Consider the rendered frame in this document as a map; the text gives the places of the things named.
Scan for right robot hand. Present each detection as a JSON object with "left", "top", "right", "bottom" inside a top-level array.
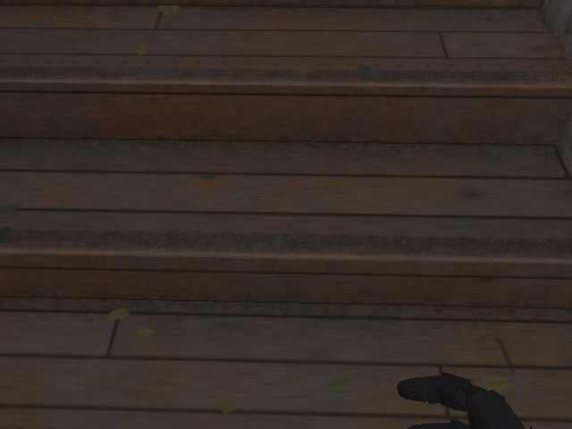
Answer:
[{"left": 397, "top": 373, "right": 533, "bottom": 429}]

